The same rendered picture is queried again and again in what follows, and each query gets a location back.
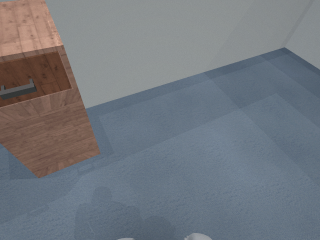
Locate cabinet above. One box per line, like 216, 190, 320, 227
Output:
0, 0, 101, 178

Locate handle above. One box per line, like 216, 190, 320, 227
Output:
0, 78, 37, 100

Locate drawer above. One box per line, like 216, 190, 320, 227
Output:
0, 51, 72, 107

